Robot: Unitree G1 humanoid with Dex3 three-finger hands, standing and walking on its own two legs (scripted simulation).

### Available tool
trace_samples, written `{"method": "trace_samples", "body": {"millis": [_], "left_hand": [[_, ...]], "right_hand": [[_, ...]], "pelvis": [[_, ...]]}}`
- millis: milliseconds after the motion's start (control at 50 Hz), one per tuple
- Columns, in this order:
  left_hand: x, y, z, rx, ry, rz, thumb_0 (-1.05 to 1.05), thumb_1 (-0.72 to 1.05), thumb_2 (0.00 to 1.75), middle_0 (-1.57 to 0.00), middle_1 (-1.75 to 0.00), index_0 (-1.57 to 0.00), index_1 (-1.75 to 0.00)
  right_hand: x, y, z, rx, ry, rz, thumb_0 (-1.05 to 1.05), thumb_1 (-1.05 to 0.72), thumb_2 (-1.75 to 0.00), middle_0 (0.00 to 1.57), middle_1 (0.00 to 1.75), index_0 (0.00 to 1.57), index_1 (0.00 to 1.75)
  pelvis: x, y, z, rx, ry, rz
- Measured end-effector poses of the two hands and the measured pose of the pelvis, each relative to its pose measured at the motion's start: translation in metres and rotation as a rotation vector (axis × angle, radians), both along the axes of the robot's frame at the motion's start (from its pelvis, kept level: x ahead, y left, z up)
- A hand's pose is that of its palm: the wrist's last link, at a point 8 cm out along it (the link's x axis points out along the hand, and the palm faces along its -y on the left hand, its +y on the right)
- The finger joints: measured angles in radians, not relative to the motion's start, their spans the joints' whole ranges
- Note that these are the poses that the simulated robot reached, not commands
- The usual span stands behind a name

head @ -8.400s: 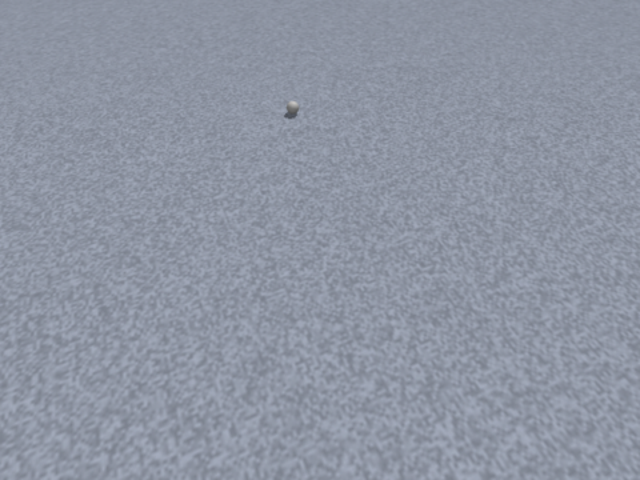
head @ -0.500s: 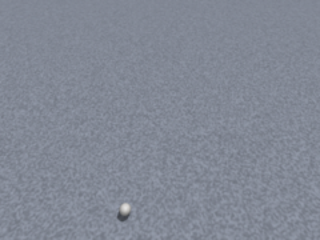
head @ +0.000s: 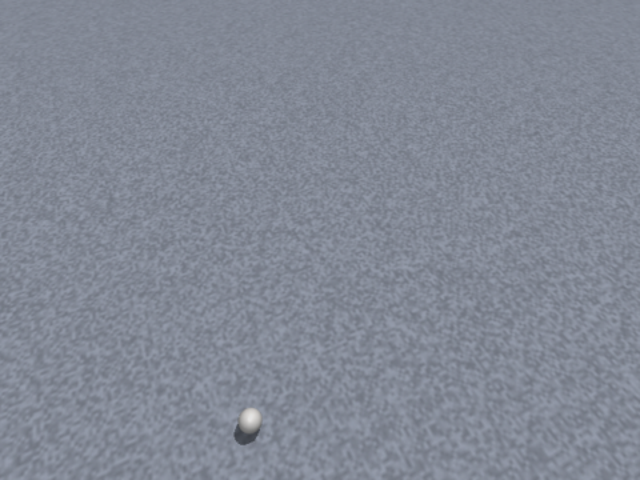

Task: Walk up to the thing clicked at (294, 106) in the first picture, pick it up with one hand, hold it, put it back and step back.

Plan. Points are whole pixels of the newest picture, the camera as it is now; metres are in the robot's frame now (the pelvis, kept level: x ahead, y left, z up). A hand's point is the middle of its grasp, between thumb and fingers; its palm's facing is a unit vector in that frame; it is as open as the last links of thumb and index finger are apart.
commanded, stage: stand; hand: left
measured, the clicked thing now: (250, 420) +0.41 +0.23 -0.75
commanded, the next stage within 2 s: rise first in 1.62 s
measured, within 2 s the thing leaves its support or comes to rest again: neither
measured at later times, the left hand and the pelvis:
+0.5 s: hand out of the picture +0.06 +0.25 -0.16, palm faces -0.02 -0.94 -0.34, open 7.4 cm; pelvis +0.00 +0.00 +0.00, yaw +0 degrees
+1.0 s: hand out of the picture +0.05 +0.25 -0.16, palm faces -0.02 -0.94 -0.34, open 7.4 cm; pelvis -0.01 +0.00 +0.00, yaw +0 degrees
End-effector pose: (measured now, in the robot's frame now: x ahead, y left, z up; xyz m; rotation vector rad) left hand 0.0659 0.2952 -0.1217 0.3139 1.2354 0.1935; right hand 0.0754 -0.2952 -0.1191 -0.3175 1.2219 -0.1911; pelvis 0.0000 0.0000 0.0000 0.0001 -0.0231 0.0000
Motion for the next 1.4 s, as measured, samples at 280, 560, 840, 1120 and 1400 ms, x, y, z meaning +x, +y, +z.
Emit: {"method": "trace_samples", "body": {"millis": [280,560,840,1120,1400], "left_hand": [[-0.004,0.002,0.0,-0.001,0.005,0.003,0.01,0.9,0.9,-0.21,-0.3,-0.21,-0.3],[-0.011,0.003,0.001,0.004,0.009,0.006,0.01,0.9,0.9,-0.21,-0.3,-0.21,-0.3],[-0.018,0.002,-0.001,-0.001,0.018,0.01,0.01,0.9,0.9,-0.21,-0.3,-0.21,-0.3],[-0.017,0.002,-0.001,-0.001,0.014,0.007,0.01,0.9,0.9,-0.21,-0.3,-0.21,-0.3],[-0.015,0.003,-0.002,-0.004,0.019,0.008,0.01,0.9,0.9,-0.21,-0.3,-0.21,-0.3]], "right_hand": [[-0.007,0.001,0.0,-0.002,0.008,-0.002,0.0,-0.91,-0.9,0.2,0.3,0.2,0.3],[-0.013,0.002,-0.002,0.003,0.014,-0.003,0.0,-0.9,-0.9,0.2,0.3,0.2,0.3],[-0.017,0.0,-0.001,-0.001,0.018,-0.001,0.0,-0.91,-0.9,0.2,0.3,0.2,0.3],[-0.017,0.001,-0.001,0.0,0.016,-0.001,0.0,-0.91,-0.9,0.2,0.3,0.2,0.3],[-0.016,0.001,-0.001,-0.003,0.023,0.0,0.0,-0.91,-0.9,0.2,0.3,0.2,0.3]], "pelvis": [[-0.002,0.001,0.0,0.0,-0.003,0.0],[-0.006,0.001,0.0,0.001,-0.007,0.002],[-0.008,0.001,0.0,0.001,-0.008,0.004],[-0.009,0.001,0.0,-0.001,-0.009,0.005],[-0.006,0.002,0.0,0.0,-0.006,0.004]]}}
